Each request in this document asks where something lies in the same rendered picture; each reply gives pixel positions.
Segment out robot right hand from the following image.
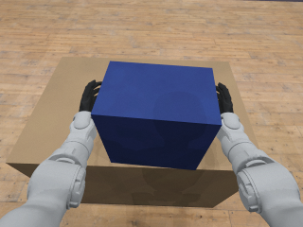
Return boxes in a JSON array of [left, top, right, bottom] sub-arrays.
[[215, 82, 234, 114]]

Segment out robot left upper arm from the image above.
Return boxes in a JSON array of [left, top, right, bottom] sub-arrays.
[[0, 159, 86, 227]]

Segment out left robot forearm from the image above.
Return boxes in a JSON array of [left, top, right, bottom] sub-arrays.
[[27, 111, 97, 200]]

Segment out right robot forearm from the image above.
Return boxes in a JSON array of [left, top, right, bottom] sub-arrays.
[[216, 113, 301, 200]]

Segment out pedestal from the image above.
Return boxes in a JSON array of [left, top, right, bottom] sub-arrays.
[[6, 56, 259, 208]]

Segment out robot right upper arm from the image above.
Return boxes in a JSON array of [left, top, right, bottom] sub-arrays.
[[237, 162, 303, 227]]

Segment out robot left hand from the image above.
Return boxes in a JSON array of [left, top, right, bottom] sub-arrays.
[[79, 80, 102, 113]]

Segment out carton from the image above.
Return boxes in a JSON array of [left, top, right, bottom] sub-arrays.
[[91, 61, 223, 170]]

